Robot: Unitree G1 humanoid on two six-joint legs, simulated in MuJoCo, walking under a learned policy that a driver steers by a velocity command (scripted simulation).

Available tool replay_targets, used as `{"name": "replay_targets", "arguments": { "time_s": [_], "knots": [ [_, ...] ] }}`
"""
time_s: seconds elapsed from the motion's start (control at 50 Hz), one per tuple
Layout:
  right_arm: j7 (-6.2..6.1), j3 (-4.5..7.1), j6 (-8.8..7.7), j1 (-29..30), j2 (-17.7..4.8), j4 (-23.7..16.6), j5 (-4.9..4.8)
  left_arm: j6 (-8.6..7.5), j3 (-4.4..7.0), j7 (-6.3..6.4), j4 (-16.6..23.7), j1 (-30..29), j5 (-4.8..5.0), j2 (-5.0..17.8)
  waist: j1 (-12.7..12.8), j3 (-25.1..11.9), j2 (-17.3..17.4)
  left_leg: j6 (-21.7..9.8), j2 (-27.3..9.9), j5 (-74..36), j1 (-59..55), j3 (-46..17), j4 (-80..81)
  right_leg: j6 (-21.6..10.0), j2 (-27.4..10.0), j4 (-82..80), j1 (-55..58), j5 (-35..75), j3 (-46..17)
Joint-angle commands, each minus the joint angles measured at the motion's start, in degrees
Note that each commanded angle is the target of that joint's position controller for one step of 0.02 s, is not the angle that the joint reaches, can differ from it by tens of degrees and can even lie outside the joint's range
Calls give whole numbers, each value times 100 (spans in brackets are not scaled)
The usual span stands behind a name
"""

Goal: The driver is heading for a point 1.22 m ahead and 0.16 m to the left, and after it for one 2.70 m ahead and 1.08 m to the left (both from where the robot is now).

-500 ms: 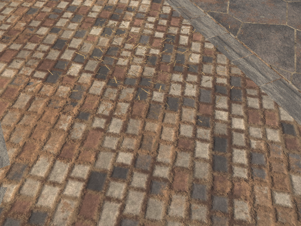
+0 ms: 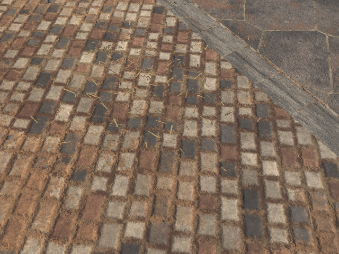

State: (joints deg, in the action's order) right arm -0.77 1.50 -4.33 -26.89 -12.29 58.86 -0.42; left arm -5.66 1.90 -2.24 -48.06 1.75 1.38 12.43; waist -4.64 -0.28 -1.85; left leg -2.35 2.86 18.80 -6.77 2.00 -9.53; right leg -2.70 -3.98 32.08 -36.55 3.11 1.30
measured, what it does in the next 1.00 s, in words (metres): walks ahead: right foot, then left foot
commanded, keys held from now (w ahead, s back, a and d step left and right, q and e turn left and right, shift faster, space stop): w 1.00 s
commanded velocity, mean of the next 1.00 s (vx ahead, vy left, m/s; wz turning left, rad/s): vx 0.50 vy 0.00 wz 0.00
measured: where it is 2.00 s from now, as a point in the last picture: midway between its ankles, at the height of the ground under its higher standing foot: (160, 167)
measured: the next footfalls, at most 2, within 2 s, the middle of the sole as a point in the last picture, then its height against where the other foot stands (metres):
right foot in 0.08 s outside the picture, level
left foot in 0.62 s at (133, 243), level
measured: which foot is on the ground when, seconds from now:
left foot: down 0.00-0.10, up 0.12-0.60, down 0.62-1.00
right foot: up 0.00-0.06, down 0.08-0.64, up 0.66-1.00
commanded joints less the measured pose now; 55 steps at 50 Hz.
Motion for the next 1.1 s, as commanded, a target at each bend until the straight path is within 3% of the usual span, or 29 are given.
{"name": "replay_targets", "arguments": {
  "time_s": [0.02, 0.04, 0.06, 0.08, 0.1, 0.12, 0.14, 0.16, 0.18, 0.22, 0.24, 0.28, 0.34, 0.42, 0.52, 0.58, 0.6, 0.62, 0.64, 0.66, 0.68, 0.7, 0.72, 0.76, 0.8, 0.84, 0.88, 0.96, 1.1],
  "knots": [
    [-33, 207, 39, -291, -954, -106, -9, -182, 91, -90, 572, -632, 14, 471, 206, 552, 761, -717, -1739, -3887, -138, -594, -556, -231, 249, -332, -21, -582, 196],
    [-30, 228, 54, -188, -1033, -142, 4, -192, 179, -72, 460, -152, 4, 651, 480, 182, 906, -653, -1671, -5080, -117, -523, -1125, -348, 482, -324, 760, -692, 359],
    [-17, 204, 76, -24, -997, -202, 32, -188, 326, -32, 157, 882, 9, 933, 1002, -420, 930, -507, -1405, -5750, 218, -308, -2247, -536, 639, -378, 2116, -565, 436],
    [8, 128, 46, 109, -882, -376, 95, -165, 454, 37, -107, 2086, -58, 1359, 1463, -1304, 596, -314, -1136, -4388, 1617, -171, -3990, -928, -312, -162, 4186, -483, -622],
    [103, -116, -101, -655, 11, -407, 67, -129, 557, 31, -287, 2701, -157, 1808, 1094, -2357, -1026, 89, -6, -308, 4042, -253, -6299, -1907, -1872, -629, 6450, -1568, -3577],
    [124, -21, -283, -388, -409, -318, -93, -120, 402, 45, -321, 2641, -146, 1264, 1251, -2452, -891, -43, 1, 1136, 4675, -1177, -7121, -1815, -1939, -1353, 6366, -1728, -4481],
    [127, 104, -373, 269, -866, -598, -239, -118, 310, 62, -244, 2042, -98, 1004, 1113, -1412, -752, -144, -376, 801, 5073, -1023, -7207, -1448, -1714, -1435, 5493, -1356, -3420],
    [86, 117, -394, 693, -931, -726, -234, -113, 231, 60, -114, 1450, -93, 797, 900, -890, -192, -155, -713, 248, 4840, -809, -6908, -1269, -1499, -1601, 4446, -721, -2556],
    [41, 161, -352, 871, -868, -750, -145, -124, 177, 19, -83, 1139, -126, 624, 695, -502, 103, -131, -886, -47, 4584, -693, -6540, -1163, -1247, -1802, 3624, -296, -2004],
    [22, 182, -163, 560, -575, -699, -83, -155, 128, -27, -181, 1035, -181, 445, 356, -302, -128, -124, -1106, -349, 3973, -695, -6056, -1077, -908, -2162, 2844, -209, -1396],
    [15, 174, -95, 477, -449, -679, -84, -167, 144, -20, -252, 1109, -166, 510, 295, -195, -165, -86, -1126, -380, 3910, -629, -5901, -1131, -855, -2296, 2626, -83, -1206],
    [1, 196, -23, 750, -458, -804, -53, -180, 183, 36, -364, 1252, -167, 690, 251, 43, -134, 29, -1199, -666, 4179, -566, -5472, -1187, -840, -2478, 2435, 143, -953],
    [7, 218, -26, 1509, -491, -1053, 8, -119, 215, 152, -465, 1534, -145, 814, 423, 221, -78, 155, -1226, -1557, 4701, -501, -4425, -1116, -787, -2580, 2649, 170, -739],
    [81, 170, -83, 2368, -383, -1260, -25, -64, 233, 220, -570, 1863, -78, 934, 694, 356, -111, 153, -973, -2473, 4456, -266, -2967, -906, -643, -2616, 2852, -100, -421],
    [232, 155, -134, 3037, -475, -1536, -83, 34, 286, 253, -792, 2219, -15, 1007, 849, 553, -164, -5, -849, -2102, 4569, -293, -2214, -826, -1033, -2259, 3728, -263, -514],
    [290, 242, -193, 2659, -699, -1510, -81, 114, 342, 280, -785, 2030, -7, 1132, 528, 293, -284, -236, -623, -1490, 3798, -119, -1976, -665, -1136, -1654, 4008, 778, -511],
    [275, 346, -201, 2047, -863, -1332, -68, 148, 331, 280, -756, 1893, -19, 1115, 180, -72, -270, -355, -416, -1451, 2930, 69, -1883, -548, -933, -914, 3913, 1679, -324],
    [233, 498, -200, 1005, -1173, -1018, -50, 169, 262, 280, -699, 1865, -70, 939, -233, -730, -97, -551, -494, -1563, 1455, -43, -1993, -372, -590, 372, 3329, 1766, -70],
    [197, 638, -189, 116, -1761, -863, 88, 112, 100, 249, -577, 2370, -131, 431, -219, -1681, 1021, -1277, -1945, -1221, -836, -2133, -1931, -14, 108, 2684, 1297, -122, 250],
    [232, 590, -170, -58, -1642, -788, 22, -32, -2, 210, -645, 2561, -74, 162, -148, -2243, 1924, -1778, -2622, -410, -1655, -4359, -882, 113, 769, 4022, -73, -3461, -342],
    [242, 453, -191, 294, -1226, -846, -18, -142, 154, 182, -572, 2138, 78, 785, -154, -1642, 1416, -1473, -2447, -50, -1187, -3953, -756, -31, 383, 4570, -668, -3369, -817],
    [230, 381, -190, 797, -991, -975, -14, -190, 181, 184, -412, 1645, 144, 930, -39, -1004, 1036, -1236, -2260, -333, -379, -3095, -698, -131, 74, 4500, -786, -2874, -662],
    [252, 317, -191, 1257, -821, -1036, 22, -167, 202, 229, -375, 1358, 71, 893, 148, -526, 500, -1086, -1995, -811, 535, -2424, -484, -134, -189, 4117, -541, -2366, -523],
    [285, 259, -235, 1526, -619, -1022, 95, -14, 246, 269, -414, 1523, -30, 717, 486, -285, 664, -1004, -1698, -1381, 1425, -1785, -157, -110, -471, 3559, 117, -1877, -577],
    [267, 282, -262, 1375, -697, -900, 82, 103, 242, 287, -473, 1645, -30, 524, 589, -169, 620, -1075, -1583, -1619, 1706, -1413, 94, -50, -493, 3268, 238, -1658, -498],
    [198, 320, -269, 1178, -856, -802, 77, 151, 270, 303, -352, 1287, -67, 566, 555, 29, 502, -1134, -1591, -1968, 1635, -1205, 239, 59, -521, 2780, -170, -1202, -484],
    [129, 322, -232, 957, -884, -712, 62, 145, 289, 299, -217, 853, -110, 563, 453, 145, 440, -1080, -1569, -2088, 1442, -1055, 301, 149, -511, 2172, -526, -655, -467],
    [55, 307, -181, 645, -912, -578, 20, 95, 252, 228, -22, 145, -91, 429, 252, 293, 510, -890, -1395, -2036, 1263, -670, 371, 173, -333, 939, -447, 291, -293],
    [6, 356, -35, 91, -986, -230, -38, -6, 163, 20, 367, -849, -12, 409, -9, 624, 542, -852, -1754, -2275, 192, -613, -32, 18, -105, -121, -586, -135, -142]
  ]
}}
